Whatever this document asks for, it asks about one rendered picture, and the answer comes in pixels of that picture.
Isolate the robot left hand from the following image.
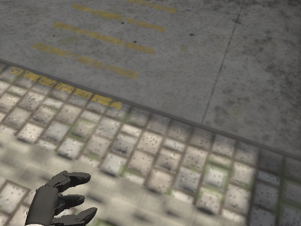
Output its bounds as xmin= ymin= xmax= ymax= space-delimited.
xmin=24 ymin=170 xmax=98 ymax=226

